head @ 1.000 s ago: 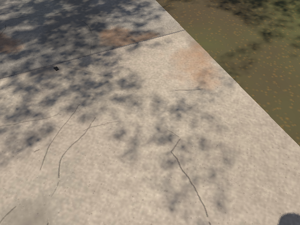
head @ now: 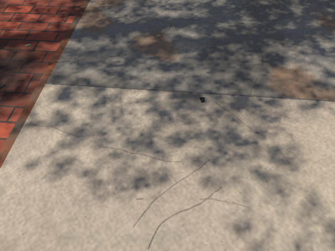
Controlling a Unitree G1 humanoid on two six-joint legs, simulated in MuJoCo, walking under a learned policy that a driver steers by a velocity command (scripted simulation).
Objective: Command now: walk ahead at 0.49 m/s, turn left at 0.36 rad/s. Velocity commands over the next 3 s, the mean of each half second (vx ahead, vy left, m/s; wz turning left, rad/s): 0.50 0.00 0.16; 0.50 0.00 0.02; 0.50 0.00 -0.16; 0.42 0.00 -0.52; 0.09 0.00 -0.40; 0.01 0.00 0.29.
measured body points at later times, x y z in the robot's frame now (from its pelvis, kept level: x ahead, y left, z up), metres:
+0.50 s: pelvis +0.27 +0.05 +0.00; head +0.29 +0.07 +0.45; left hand +0.33 +0.31 -0.14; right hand +0.31 -0.21 -0.13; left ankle +0.25 +0.12 -0.74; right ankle +0.30 -0.09 -0.67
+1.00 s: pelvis +0.54 +0.00 +0.00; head +0.56 -0.01 +0.45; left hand +0.57 +0.26 -0.13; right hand +0.61 -0.24 -0.15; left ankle +0.52 +0.15 -0.66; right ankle +0.57 -0.05 -0.74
